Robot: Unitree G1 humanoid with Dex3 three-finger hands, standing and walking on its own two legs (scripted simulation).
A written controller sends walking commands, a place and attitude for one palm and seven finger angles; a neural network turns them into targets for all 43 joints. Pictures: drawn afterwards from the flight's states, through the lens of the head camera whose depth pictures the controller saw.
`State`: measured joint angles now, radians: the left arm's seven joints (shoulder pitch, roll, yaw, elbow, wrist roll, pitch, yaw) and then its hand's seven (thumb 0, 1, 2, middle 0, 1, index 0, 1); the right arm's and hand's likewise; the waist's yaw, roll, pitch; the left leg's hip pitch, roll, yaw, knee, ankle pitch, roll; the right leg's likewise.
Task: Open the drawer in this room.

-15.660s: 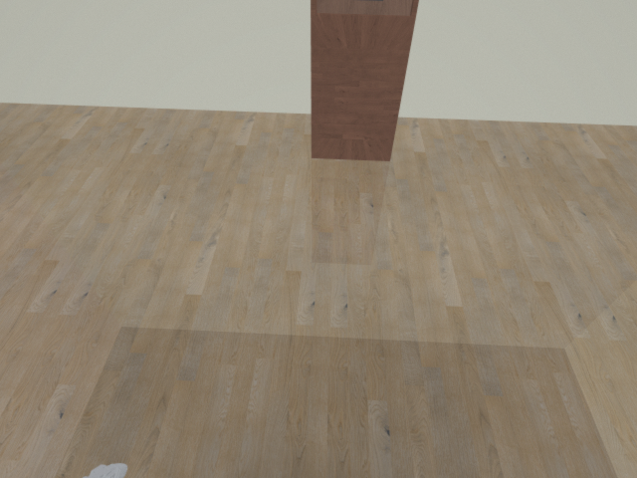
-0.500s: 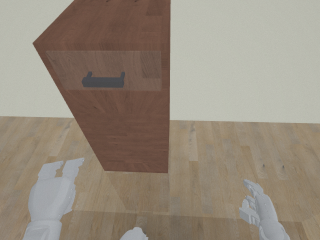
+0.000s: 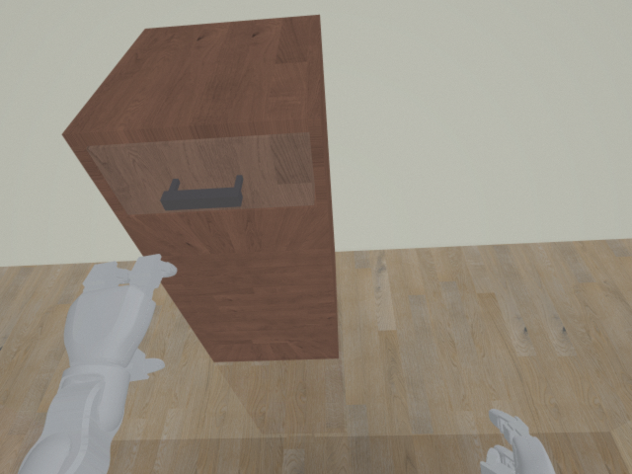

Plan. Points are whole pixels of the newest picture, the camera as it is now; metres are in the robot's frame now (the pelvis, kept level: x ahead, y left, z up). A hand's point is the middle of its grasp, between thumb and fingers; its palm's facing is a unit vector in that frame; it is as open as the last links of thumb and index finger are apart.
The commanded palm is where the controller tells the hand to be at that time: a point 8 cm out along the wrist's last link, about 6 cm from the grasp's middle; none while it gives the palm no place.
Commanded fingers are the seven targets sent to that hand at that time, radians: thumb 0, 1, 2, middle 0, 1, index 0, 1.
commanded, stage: raise the hand with hooked fingers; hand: left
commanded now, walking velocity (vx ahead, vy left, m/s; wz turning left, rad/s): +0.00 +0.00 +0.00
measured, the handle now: (204, 190) +0.54 +0.27 +0.04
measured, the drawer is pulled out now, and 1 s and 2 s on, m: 0.00 0.00 0.00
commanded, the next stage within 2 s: move the hooked fingers above the handle in 0.88 s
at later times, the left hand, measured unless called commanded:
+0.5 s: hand (126, 254) +0.31 +0.25 +0.15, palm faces +0.13 -0.07 -0.99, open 13.8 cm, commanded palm +0.27 +0.25 +0.21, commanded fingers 0.00 -0.50 0.30 -0.30 -1.20 -0.30 -1.20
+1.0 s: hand (134, 255) +0.31 +0.24 +0.15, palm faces +0.12 -0.09 -0.99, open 13.8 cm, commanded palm +0.28 +0.24 +0.21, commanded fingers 0.00 -0.50 0.30 -0.30 -1.20 -0.30 -1.20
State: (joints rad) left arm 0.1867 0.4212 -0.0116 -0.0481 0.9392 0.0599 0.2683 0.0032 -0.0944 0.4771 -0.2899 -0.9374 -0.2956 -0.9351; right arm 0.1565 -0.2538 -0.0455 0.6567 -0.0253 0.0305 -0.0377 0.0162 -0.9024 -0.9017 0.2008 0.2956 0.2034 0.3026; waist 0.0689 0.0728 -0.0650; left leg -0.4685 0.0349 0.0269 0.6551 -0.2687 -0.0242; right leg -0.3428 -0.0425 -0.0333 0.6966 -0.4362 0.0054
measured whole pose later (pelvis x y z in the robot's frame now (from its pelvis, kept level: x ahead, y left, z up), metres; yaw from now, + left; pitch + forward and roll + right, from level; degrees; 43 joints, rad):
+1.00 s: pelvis +0.00 +0.00 +0.02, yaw +1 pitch +0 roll +1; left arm -0.15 0.50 -0.04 0.01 0.86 0.13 0.00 0.00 -0.49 0.30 -0.32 -1.20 -0.32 -1.20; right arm 0.12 -0.27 0.00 0.67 0.03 0.08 -0.02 0.02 -0.90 -0.90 0.20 0.30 0.20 0.30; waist 0.08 0.10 -0.03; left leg -0.29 0.03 0.02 0.45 -0.17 -0.03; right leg -0.17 -0.04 -0.05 0.51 -0.34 0.00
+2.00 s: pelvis +0.02 +0.00 +0.01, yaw -1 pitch +8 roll +1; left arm -0.56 0.50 -0.05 0.60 0.96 0.05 0.06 0.00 -0.49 0.30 -0.32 -1.20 -0.32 -1.20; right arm 0.24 -0.26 -0.04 0.68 0.04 0.12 -0.04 0.01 -0.90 -0.90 0.20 0.30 0.20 0.30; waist -0.01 0.06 -0.09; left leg -0.47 0.04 0.04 0.58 -0.25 -0.03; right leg -0.34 -0.03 -0.02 0.61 -0.40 0.00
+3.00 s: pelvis +0.01 +0.01 +0.00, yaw -2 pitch +13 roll -1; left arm -0.76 0.58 0.01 0.90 1.02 -0.04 0.14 0.00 -0.49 0.30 -0.32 -1.20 -0.32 -1.20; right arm 0.34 -0.26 -0.07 0.71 0.03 0.13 -0.03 0.01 -0.90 -0.90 0.20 0.30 0.20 0.30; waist -0.08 0.05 -0.13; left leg -0.62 0.06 0.04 0.66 -0.27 -0.01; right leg -0.48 -0.02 -0.01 0.65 -0.40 0.02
